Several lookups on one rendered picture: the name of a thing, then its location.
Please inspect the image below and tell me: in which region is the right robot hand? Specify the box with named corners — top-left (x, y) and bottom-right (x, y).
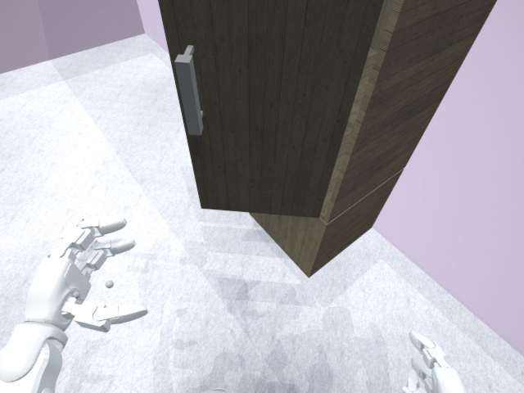
top-left (402, 330), bottom-right (466, 393)

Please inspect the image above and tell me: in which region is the cupboard door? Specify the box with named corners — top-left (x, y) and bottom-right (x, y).
top-left (158, 0), bottom-right (384, 218)

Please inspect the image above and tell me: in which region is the left robot hand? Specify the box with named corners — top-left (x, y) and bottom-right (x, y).
top-left (23, 216), bottom-right (148, 332)

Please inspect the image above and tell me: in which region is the robot left forearm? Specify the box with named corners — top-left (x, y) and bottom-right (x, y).
top-left (0, 322), bottom-right (68, 393)

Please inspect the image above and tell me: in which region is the handle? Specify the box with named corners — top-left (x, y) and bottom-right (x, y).
top-left (174, 45), bottom-right (203, 136)

